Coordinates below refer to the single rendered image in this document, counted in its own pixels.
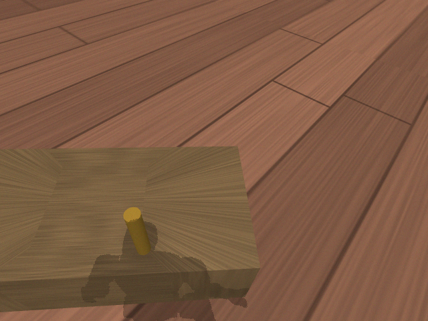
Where can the can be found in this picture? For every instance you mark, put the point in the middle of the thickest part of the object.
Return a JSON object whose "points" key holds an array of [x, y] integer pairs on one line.
{"points": [[135, 224]]}

